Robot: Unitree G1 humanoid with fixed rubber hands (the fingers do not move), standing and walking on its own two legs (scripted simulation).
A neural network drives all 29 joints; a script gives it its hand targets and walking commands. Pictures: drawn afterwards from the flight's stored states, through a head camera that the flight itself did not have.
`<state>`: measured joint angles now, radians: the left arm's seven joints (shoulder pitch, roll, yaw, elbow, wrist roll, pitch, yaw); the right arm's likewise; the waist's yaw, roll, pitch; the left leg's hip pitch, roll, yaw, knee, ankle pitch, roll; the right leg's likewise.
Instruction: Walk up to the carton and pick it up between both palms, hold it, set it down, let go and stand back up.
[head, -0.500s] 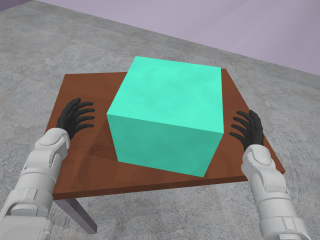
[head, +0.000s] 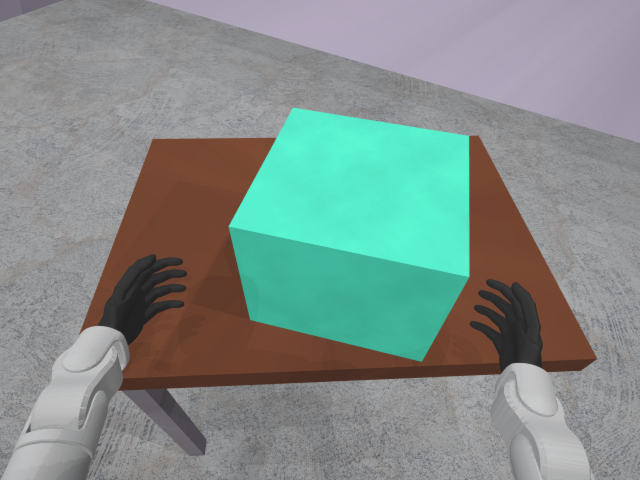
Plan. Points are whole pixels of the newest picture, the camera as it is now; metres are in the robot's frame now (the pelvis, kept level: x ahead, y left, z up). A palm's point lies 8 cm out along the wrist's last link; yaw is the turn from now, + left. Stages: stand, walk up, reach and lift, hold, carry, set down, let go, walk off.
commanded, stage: set down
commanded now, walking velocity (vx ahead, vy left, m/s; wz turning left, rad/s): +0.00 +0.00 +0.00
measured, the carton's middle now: (355, 231) +0.47 -0.03 +0.01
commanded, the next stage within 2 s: let go in 1.88 s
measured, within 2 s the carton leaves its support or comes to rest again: neither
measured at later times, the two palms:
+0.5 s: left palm (106, 398) +0.21 +0.27 +0.01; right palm (507, 408) +0.21 -0.19 +0.00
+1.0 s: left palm (120, 430) +0.18 +0.26 -0.02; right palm (511, 425) +0.20 -0.21 -0.03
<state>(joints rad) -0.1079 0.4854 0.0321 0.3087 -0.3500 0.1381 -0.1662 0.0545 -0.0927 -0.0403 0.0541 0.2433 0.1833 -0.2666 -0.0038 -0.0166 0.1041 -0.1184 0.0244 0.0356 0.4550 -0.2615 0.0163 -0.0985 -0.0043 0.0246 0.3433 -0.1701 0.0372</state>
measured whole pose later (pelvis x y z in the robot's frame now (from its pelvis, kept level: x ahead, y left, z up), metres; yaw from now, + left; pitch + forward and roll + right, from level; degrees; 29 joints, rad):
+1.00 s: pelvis +0.01 +0.00 +0.00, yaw +1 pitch -9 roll -2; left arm 0.24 0.40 -0.07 0.36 -0.29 -0.11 -0.12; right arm 0.25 -0.09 -0.04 0.36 0.14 -0.12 -0.16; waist 0.03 0.02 0.12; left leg -0.03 0.02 0.02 0.48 -0.30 0.01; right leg -0.01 -0.01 0.02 0.39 -0.23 0.04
